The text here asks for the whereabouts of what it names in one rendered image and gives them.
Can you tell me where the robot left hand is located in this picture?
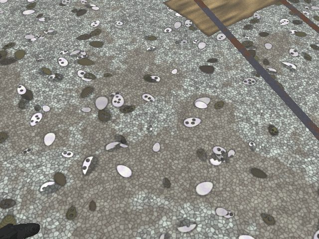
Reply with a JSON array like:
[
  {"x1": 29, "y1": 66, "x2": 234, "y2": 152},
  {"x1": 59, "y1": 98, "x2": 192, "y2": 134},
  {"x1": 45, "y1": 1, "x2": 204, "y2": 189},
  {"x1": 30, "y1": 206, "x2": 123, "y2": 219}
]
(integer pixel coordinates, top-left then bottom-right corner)
[{"x1": 0, "y1": 223, "x2": 40, "y2": 239}]

